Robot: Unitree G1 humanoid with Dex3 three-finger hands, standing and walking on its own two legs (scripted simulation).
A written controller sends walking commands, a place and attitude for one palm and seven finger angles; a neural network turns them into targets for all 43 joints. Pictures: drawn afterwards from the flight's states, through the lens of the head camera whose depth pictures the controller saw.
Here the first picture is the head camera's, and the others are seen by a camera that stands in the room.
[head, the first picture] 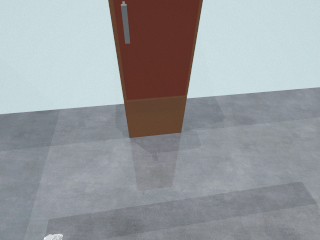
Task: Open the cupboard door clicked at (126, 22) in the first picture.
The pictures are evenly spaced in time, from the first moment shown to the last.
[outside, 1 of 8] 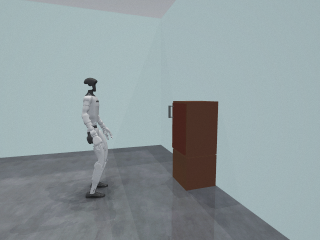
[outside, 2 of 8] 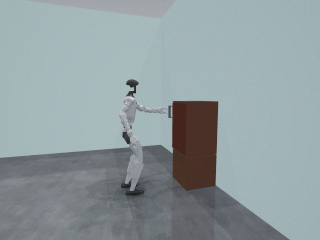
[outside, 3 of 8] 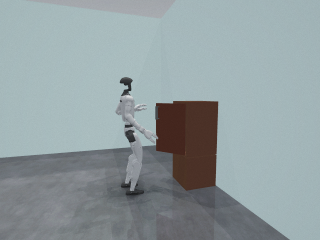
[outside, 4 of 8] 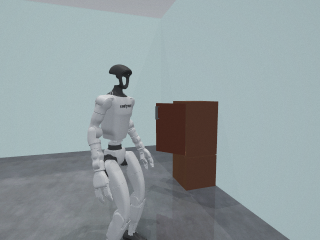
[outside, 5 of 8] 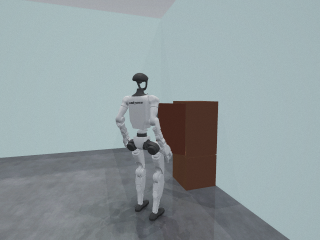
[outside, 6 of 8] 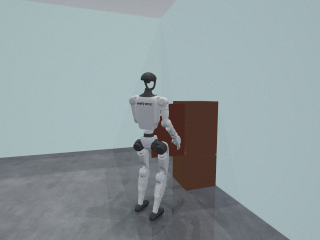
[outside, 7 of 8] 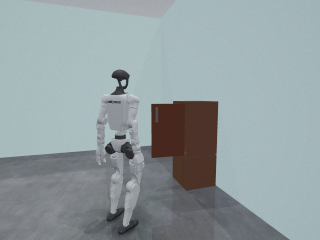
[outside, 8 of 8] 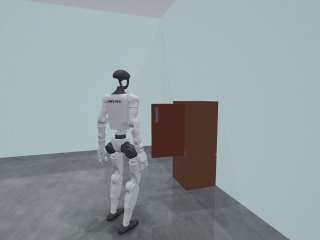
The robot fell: no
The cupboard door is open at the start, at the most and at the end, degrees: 0 87 86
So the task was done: yes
